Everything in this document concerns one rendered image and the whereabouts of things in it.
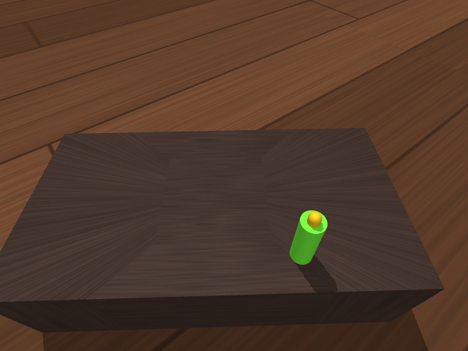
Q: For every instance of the bottle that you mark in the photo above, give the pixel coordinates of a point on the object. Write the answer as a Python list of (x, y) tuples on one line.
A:
[(311, 228)]

